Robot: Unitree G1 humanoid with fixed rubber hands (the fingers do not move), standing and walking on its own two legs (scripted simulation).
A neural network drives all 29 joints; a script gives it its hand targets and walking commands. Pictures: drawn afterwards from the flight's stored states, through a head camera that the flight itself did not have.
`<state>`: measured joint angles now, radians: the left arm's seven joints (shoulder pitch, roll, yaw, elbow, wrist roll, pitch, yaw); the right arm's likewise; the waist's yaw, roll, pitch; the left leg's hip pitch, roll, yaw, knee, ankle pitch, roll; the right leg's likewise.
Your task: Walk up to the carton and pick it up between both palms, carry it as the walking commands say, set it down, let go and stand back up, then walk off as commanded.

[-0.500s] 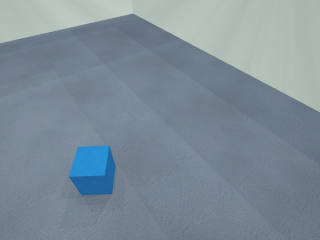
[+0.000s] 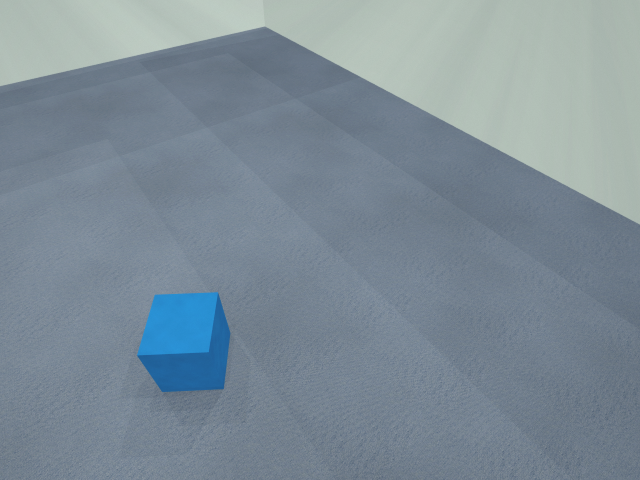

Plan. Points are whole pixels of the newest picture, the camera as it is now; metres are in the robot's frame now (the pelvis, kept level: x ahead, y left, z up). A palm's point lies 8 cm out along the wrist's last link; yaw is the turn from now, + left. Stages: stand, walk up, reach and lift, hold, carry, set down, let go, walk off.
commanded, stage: walk up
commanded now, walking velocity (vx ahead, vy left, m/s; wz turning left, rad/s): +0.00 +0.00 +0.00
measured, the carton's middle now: (189, 342) +0.68 +0.44 -0.66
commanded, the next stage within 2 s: none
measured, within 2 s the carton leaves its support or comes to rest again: neither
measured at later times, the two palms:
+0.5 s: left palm out of the picture -0.05 +0.38 -0.15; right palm (376, 380) +0.33 -0.08 -0.13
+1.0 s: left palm (30, 402) +0.28 +0.45 -0.11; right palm (377, 356) +0.38 -0.08 -0.14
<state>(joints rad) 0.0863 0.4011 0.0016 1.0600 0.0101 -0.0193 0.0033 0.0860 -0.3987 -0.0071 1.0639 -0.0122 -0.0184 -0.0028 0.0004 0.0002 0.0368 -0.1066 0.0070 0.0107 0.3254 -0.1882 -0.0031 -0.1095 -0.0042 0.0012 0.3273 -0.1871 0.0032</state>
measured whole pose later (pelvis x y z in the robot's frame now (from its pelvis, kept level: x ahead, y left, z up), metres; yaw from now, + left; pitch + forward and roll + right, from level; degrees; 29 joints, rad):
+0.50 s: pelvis +0.09 +0.12 -0.04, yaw +15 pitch +1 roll +0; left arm 0.44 0.32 0.07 0.94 0.02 -0.02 0.01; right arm 0.04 -0.29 -0.06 0.81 -0.02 0.02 0.09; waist 0.09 -0.01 0.05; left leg -0.46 0.08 0.07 0.61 -0.19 -0.03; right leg -0.06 -0.29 -0.17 0.56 -0.44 0.14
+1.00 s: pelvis +0.24 +0.15 -0.01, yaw +26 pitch +0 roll +1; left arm 0.11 0.25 0.04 0.82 0.02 -0.02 0.01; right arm 0.29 -0.27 -0.07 0.88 -0.01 0.03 0.00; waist -0.06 0.01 0.06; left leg -0.28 -0.03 -0.09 0.78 -0.51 -0.04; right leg -0.33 -0.07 -0.10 0.54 -0.19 0.00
